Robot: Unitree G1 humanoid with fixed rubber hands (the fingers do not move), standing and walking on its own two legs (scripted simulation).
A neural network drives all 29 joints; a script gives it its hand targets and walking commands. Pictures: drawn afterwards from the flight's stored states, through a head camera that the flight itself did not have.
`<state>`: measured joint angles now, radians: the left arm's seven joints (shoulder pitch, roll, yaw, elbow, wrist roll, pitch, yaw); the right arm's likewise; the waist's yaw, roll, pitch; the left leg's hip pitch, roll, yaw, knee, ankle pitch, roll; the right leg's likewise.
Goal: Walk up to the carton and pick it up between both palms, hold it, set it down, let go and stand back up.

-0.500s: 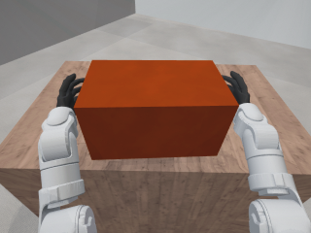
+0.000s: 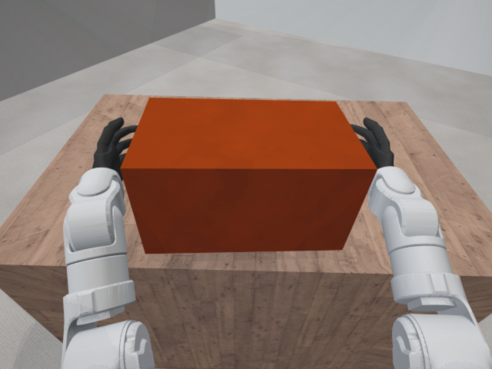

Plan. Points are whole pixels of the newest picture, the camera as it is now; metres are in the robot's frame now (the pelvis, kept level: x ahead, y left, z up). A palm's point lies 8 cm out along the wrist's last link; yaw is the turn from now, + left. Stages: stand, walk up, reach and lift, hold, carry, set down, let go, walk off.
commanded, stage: hold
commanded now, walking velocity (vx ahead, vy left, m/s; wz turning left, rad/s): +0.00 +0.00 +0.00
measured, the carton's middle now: (245, 173) +0.38 +0.00 +0.15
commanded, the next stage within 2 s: set down in 0.62 s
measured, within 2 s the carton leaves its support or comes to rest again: neither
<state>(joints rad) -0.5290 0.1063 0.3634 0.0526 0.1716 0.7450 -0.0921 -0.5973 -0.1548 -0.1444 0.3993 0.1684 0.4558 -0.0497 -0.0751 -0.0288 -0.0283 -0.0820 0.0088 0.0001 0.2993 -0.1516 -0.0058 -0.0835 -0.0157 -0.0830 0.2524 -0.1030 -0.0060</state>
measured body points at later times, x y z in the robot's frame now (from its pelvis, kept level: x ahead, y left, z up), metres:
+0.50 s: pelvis +0.00 +0.00 +0.00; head -0.03 +0.01 +0.45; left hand +0.37 +0.21 +0.19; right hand +0.37 -0.20 +0.18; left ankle +0.01 +0.12 -0.75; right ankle +0.03 -0.12 -0.75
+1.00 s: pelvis +0.01 -0.01 +0.00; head -0.02 +0.00 +0.45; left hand +0.37 +0.21 +0.18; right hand +0.39 -0.20 +0.16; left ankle +0.01 +0.12 -0.75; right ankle +0.03 -0.12 -0.75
